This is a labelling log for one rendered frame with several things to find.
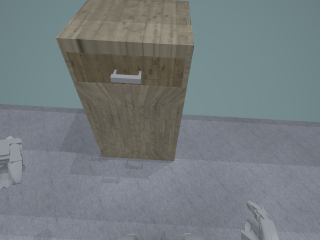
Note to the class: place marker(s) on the drawer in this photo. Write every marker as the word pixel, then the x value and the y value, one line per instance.
pixel 156 71

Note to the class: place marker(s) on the cabinet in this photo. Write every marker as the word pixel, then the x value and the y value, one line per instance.
pixel 132 121

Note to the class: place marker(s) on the robot right hand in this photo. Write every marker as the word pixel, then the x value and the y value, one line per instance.
pixel 265 229

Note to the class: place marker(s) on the handle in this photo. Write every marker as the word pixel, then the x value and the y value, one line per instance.
pixel 122 78

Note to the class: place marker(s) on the robot left hand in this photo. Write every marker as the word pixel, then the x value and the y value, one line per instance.
pixel 12 168

